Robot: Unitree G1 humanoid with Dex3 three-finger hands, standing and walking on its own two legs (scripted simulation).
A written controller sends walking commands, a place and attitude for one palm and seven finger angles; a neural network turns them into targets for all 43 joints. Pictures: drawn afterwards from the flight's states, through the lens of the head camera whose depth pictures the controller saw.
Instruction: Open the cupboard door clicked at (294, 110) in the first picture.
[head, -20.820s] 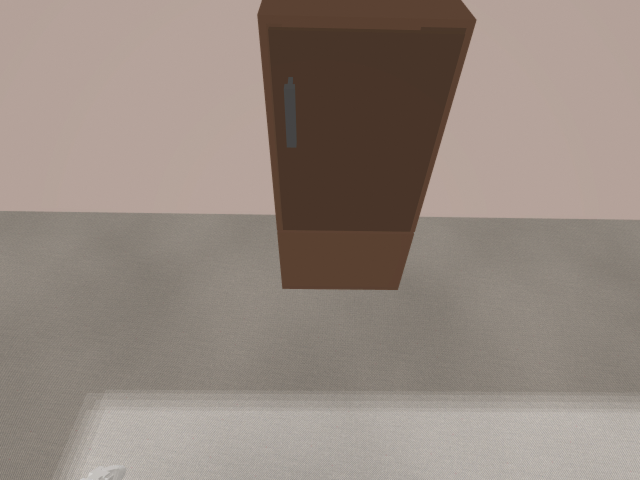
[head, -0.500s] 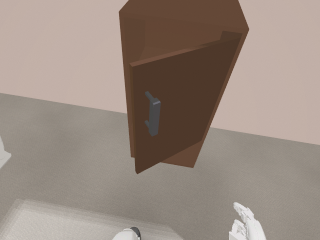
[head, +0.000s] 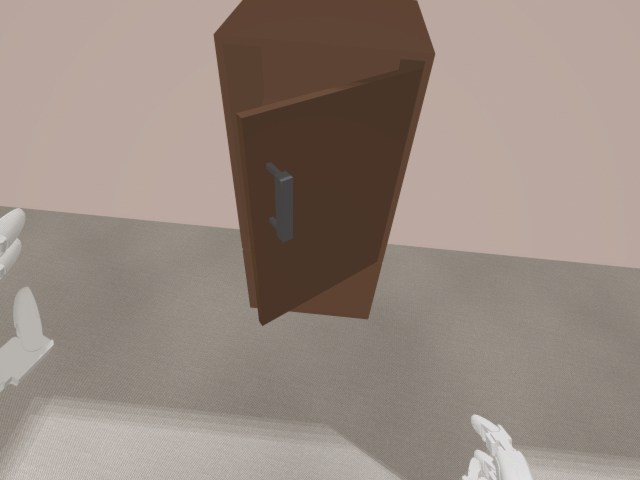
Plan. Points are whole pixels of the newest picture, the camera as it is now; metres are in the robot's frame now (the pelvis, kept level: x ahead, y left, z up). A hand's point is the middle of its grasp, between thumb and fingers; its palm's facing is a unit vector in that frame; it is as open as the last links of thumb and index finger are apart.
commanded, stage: stop stepping back and stand still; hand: left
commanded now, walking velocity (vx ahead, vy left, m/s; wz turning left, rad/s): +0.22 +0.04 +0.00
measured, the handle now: (278, 202) +0.58 +0.10 +0.01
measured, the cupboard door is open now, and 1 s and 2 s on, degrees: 41 41 41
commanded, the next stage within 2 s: let the arm hang, fingers relaxed in 0.34 s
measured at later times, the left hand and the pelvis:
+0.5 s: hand (67, 354) +0.21 +0.27 +0.12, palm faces +0.31 -0.79 -0.52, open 7.4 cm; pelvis -0.01 +0.01 -0.01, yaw +1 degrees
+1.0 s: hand out of the picture -0.08 +0.21 -0.17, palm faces +0.08 -0.98 -0.21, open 7.2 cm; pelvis -0.02 +0.03 +0.01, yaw +3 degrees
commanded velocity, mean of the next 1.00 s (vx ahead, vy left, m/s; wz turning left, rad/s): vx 0.03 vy -0.01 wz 0.00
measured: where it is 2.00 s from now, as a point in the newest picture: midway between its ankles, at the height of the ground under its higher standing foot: outside the picture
